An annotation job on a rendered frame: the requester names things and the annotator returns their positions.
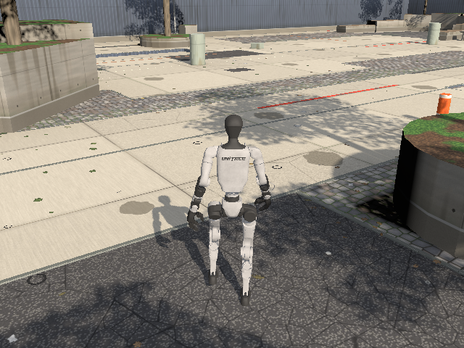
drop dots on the right robot shin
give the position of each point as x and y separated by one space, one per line
246 272

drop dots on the right robot forearm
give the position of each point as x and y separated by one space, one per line
265 189

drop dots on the robot right upper arm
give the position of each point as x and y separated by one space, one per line
259 166

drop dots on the robot left upper arm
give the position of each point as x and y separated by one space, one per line
206 167

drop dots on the left robot forearm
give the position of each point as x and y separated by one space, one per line
197 197

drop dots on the robot left hand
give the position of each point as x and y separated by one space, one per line
191 220

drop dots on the left robot foot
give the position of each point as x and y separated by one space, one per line
213 278

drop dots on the robot right hand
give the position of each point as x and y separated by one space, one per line
261 200

